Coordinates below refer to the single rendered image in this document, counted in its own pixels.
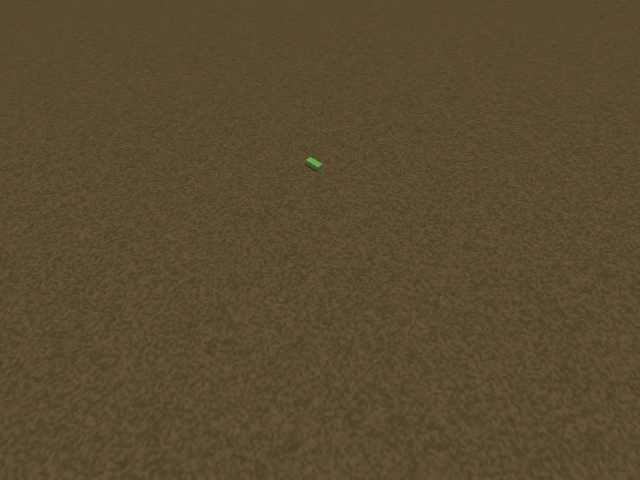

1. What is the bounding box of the small box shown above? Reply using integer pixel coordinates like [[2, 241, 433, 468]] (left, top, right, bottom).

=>
[[306, 157, 323, 171]]

